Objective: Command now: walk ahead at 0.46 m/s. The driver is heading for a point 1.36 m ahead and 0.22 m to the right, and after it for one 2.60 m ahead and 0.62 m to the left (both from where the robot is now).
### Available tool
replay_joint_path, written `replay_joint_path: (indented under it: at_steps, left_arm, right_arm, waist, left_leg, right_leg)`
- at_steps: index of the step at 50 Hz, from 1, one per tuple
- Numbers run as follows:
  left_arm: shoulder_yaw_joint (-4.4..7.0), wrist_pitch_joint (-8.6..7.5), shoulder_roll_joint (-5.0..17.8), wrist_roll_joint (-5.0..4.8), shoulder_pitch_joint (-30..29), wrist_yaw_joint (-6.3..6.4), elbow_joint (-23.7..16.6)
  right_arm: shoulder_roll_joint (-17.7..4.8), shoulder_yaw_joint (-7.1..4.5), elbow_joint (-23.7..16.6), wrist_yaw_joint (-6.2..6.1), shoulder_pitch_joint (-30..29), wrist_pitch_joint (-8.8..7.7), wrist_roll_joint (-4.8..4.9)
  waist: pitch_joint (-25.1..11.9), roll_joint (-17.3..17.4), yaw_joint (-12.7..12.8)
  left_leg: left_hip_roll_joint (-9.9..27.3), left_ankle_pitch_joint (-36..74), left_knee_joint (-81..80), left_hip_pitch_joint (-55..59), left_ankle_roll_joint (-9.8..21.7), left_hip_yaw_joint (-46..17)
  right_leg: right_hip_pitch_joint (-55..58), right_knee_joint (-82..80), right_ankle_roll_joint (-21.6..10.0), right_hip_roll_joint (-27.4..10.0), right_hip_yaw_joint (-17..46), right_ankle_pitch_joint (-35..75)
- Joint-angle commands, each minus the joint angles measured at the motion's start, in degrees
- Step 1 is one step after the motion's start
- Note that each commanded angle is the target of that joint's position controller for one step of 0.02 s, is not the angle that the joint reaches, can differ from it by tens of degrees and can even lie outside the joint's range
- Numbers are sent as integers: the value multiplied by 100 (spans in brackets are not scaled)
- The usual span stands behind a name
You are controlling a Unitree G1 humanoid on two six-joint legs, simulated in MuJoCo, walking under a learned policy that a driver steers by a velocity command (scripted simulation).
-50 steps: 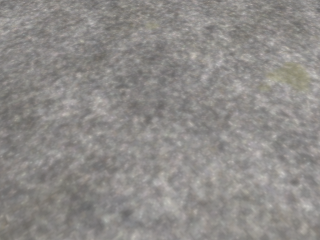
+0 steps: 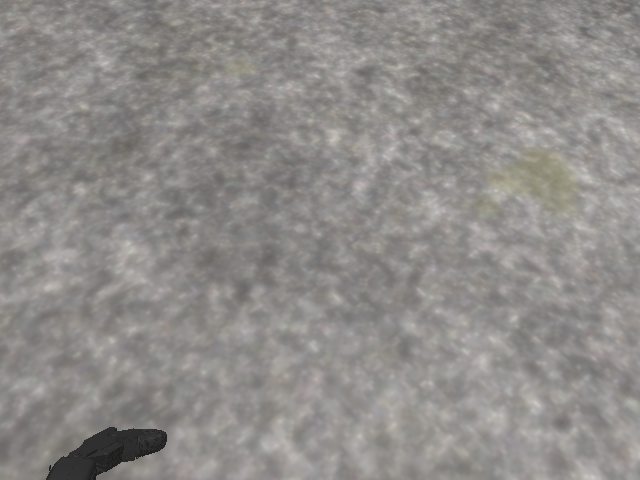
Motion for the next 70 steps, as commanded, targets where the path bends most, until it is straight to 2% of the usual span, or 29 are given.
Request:
replay_joint_path:
  at_steps: [1,4,5,6,7,9,11,14,18,25,29,31,32,33,34,35,36,38,42,50,54,57,58,59,60,61,63,66,70]
  left_arm:
    - [185,-113,625,-6,-394,-12,-509]
    - [465,-27,1113,4,1594,131,20]
    - [585,4,1636,157,2362,186,138]
    - [524,5,1409,105,2535,130,254]
    - [420,-2,1057,48,2071,135,221]
    - [349,-32,806,113,1309,142,145]
    - [306,-106,598,225,997,111,133]
    - [327,-211,648,144,1075,101,290]
    - [373,-171,856,109,1426,207,466]
    - [390,27,1036,14,2257,270,831]
    - [437,174,1158,9,2249,321,916]
    - [371,215,1047,44,2119,330,861]
    - [225,183,699,197,2127,332,661]
    - [61,62,70,78,2888,286,637]
    - [233,-10,820,-82,2447,282,720]
    - [323,-47,1032,-189,1955,280,556]
    - [319,-41,938,-153,1740,312,524]
    - [361,84,752,-71,1825,321,558]
    - [346,314,437,-50,1766,328,464]
    - [246,238,226,21,388,87,-137]
    - [318,248,378,58,194,-39,-439]
    - [650,247,950,58,1817,-5,-126]
    - [807,293,1390,72,2341,139,-26]
    - [827,304,1978,189,1983,222,-204]
    - [771,274,1714,201,2104,159,-448]
    - [697,245,1419,157,1764,129,-492]
    - [570,252,938,-12,1141,183,-505]
    - [518,263,858,184,911,230,-559]
    - [494,275,908,161,980,323,-403]
  right_arm:
    - [-1146,-299,-210,-45,-97,-26,23]
    - [-1139,-284,-286,-77,-236,108,-86]
    - [-550,-112,-445,-36,354,60,-155]
    - [-222,7,-288,9,685,-56,-53]
    - [-882,-172,-423,50,67,-161,143]
    - [-960,-189,-683,32,-824,-241,166]
    - [-828,-217,-592,0,-648,-135,31]
    - [-637,-182,-597,-36,-663,19,-23]
    - [-607,-150,-893,-27,-1561,-39,-96]
    - [-485,-52,-1311,192,-2875,-195,16]
    - [-724,-128,-1392,297,-2722,-233,19]
    - [-1167,-360,-1030,225,-1336,-251,-19]
    - [-1630,-482,-866,148,-240,-224,-109]
    - [-1832,-523,-754,178,-142,-180,-124]
    - [-1174,-369,-843,171,-232,-174,-95]
    - [-984,-300,-865,147,-619,-183,-89]
    - [-879,-263,-885,150,-999,-197,-102]
    - [-662,-220,-856,162,-1403,-258,-158]
    - [-737,-289,-671,144,-1540,-368,-173]
    - [-1104,-413,-371,-20,-1139,-197,-93]
    - [-1282,-485,-318,-75,-1172,19,10]
    - [-1366,-500,-466,-165,-1443,167,88]
    - [-1140,-412,-553,-151,-1282,111,-25]
    - [-368,-178,-767,-52,-580,-1,-317]
    - [-884,-217,-688,27,-679,-126,-138]
    - [-1090,-285,-858,34,-1296,-152,72]
    - [-1050,-291,-838,-102,-1560,-85,-63]
    - [-975,-319,-781,-149,-1196,144,-106]
    - [-799,-272,-819,-223,-1311,249,-141]
  waist:
    - [337,827,420]
    - [-1081,860,1421]
    - [-2053,-322,1285]
    - [-2814,-1351,1150]
    - [-1788,-834,1179]
    - [-460,68,847]
    - [-329,-114,475]
    - [-146,-122,350]
    - [109,50,591]
    - [270,54,1112]
    - [19,-171,816]
    - [-900,-105,63]
    - [-1891,591,-297]
    - [-2527,2052,141]
    - [-2065,1238,-148]
    - [-1242,1013,-82]
    - [-842,642,108]
    - [-418,793,429]
    - [-84,661,617]
    - [309,401,167]
    - [295,534,313]
    - [-743,635,1215]
    - [-1176,-25,1405]
    - [-1833,-1433,575]
    - [-3088,-581,1022]
    - [-2352,-168,1061]
    - [-1077,322,697]
    - [-945,35,361]
    - [-1095,-137,393]
  left_leg:
    - [1567,3472,174,-407,679,-485]
    - [1166,5151,2784,-1023,326,-151]
    - [510,2733,5044,-3070,28,9]
    - [-281,-1229,6507,-4143,-119,-582]
    - [87,-1120,6995,-4809,-23,-872]
    - [660,-175,6483,-4746,69,-495]
    - [969,281,6016,-4076,52,-541]
    - [1087,516,5512,-4073,-103,-434]
    - [1106,1781,4099,-4631,-290,-333]
    - [707,2460,2267,-4517,-200,-50]
    - [477,1531,1911,-4074,107,17]
    - [351,1647,1738,-1853,437,117]
    - [1545,1863,2020,14,817,-1153]
    - [2658,626,1379,1615,1596,-3673]
    - [2491,26,1032,1238,1346,-3613]
    - [2315,324,898,499,1096,-2663]
    - [2079,872,712,-233,980,-2044]
    - [1742,1368,293,-1154,853,-1180]
    - [1651,2186,-119,-1653,937,-236]
    - [1658,2491,-172,-991,783,910]
    - [1811,4438,657,-322,573,1190]
    - [1438,5856,3084,-733,157,1365]
    - [1060,3684,4726,-1963,-232,1371]
    - [-64,-2043,6906,-4239,-648,855]
    - [-111,-2243,7595,-4410,-595,-478]
    - [166,-1698,7430,-4724,-467,-579]
    - [592,-841,6558,-4702,-456,-407]
    - [634,-413,6033,-3780,-526,-318]
    - [606,176,5145,-3821,-672,-310]
  right_leg:
    - [457,-269,-254,173,-9,-38]
    - [3270,-105,-697,313,-100,-273]
    - [5567,-69,-1422,-1184,2045,-922]
    - [6180,-1313,-1948,-1971,4544,-2275]
    - [5408,-1719,-1656,-1777,4262,-2998]
    - [3508,-1997,-1371,-1390,2710,-2075]
    - [2592,-2274,-1293,-1010,1944,-1249]
    - [2123,-2635,-1436,-914,1396,-826]
    - [2369,-2762,-1342,-759,896,-358]
    - [3351,-2412,-1140,-917,621,-67]
    - [4095,-1698,-942,-1191,720,1191]
    - [3513,-5,-683,-733,466,2264]
    - [2236,1855,-475,-315,236,540]
    - [70,3536,-189,629,361,-3303]
    - [-491,4068,-225,343,998,-3362]
    - [-724,4066,-254,100,902,-2801]
    - [-526,3846,-191,-154,773,-2308]
    - [-25,3440,-84,-429,792,-1724]
    - [-126,3102,79,-506,764,-1202]
    - [-321,772,-14,-387,162,231]
    - [-186,337,-287,-83,-232,-477]
    - [2070,-161,-677,635,-531,-265]
    - [3571,-329,-959,115,360,1448]
    - [5437,-9,-2094,-1481,2995,3821]
    - [5686,-553,-2610,-1929,4047,3203]
    - [5115,-757,-2326,-1649,3255,2824]
    - [3489,-1024,-1766,-1118,2228,2117]
    - [2239,-1332,-1674,-877,1665,2636]
    - [2290,-1339,-1536,-728,1277,2716]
